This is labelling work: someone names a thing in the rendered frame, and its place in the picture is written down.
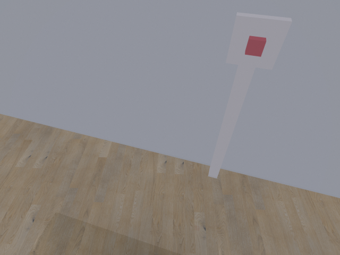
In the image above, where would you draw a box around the button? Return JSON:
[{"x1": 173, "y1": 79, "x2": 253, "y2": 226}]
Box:
[{"x1": 245, "y1": 36, "x2": 266, "y2": 57}]

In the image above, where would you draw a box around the panel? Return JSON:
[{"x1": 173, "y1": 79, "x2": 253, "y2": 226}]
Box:
[{"x1": 208, "y1": 12, "x2": 292, "y2": 178}]

